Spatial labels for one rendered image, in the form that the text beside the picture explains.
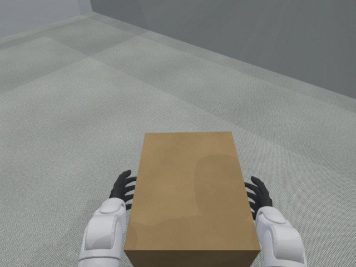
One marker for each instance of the robot left forearm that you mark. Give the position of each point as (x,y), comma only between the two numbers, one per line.
(102,239)

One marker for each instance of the robot left hand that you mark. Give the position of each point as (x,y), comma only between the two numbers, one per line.
(119,190)

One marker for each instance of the robot right forearm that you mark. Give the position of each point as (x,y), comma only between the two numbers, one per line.
(282,244)

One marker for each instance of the robot right hand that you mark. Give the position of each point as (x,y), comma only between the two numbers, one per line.
(261,197)

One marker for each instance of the carton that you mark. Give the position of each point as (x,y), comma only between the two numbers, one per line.
(190,206)

